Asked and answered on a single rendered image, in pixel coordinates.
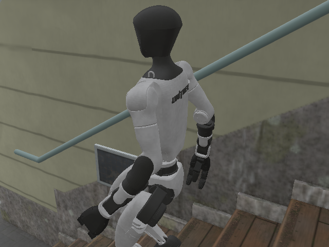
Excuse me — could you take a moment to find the robot right hand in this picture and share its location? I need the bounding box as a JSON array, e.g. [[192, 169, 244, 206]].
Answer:
[[186, 154, 210, 189]]

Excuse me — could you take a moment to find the robot head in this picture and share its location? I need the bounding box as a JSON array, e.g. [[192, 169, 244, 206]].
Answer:
[[133, 5, 183, 80]]

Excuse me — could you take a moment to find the robot left forearm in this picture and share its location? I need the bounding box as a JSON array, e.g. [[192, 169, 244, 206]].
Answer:
[[98, 156, 154, 219]]

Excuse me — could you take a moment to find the robot right upper arm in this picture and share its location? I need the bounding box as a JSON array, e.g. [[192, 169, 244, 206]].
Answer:
[[175, 61, 214, 125]]

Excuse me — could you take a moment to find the robot left hand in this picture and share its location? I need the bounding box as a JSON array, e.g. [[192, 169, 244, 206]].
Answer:
[[77, 205, 109, 239]]

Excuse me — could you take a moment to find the robot left upper arm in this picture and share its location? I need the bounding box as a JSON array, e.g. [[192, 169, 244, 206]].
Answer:
[[126, 81, 162, 175]]

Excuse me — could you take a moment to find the right robot shin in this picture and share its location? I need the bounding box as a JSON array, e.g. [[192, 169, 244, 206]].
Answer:
[[120, 202, 167, 245]]

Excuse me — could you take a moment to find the robot right forearm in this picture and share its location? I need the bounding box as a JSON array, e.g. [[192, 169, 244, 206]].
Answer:
[[195, 115, 215, 158]]

